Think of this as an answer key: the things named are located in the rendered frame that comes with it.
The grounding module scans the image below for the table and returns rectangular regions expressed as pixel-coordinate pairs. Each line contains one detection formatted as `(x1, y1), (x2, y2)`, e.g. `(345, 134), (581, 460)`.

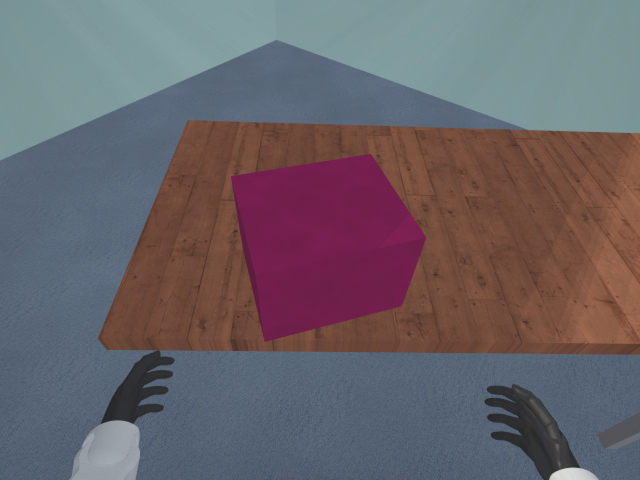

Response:
(98, 120), (640, 449)

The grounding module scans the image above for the left robot forearm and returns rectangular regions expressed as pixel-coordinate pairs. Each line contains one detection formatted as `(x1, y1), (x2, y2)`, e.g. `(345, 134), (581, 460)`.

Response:
(69, 420), (140, 480)

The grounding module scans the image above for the robot left hand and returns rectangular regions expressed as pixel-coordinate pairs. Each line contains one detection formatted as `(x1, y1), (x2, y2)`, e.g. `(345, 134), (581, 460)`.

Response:
(101, 350), (175, 424)

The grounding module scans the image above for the carton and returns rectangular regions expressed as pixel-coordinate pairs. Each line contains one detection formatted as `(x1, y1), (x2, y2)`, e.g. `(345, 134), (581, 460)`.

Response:
(231, 154), (426, 342)

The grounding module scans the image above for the robot right hand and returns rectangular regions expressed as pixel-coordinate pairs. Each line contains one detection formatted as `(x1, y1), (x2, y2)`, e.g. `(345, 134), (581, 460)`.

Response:
(485, 384), (580, 480)

